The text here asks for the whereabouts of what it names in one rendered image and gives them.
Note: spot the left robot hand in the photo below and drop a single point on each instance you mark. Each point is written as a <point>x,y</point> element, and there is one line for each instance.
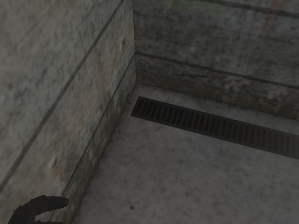
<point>26,214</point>

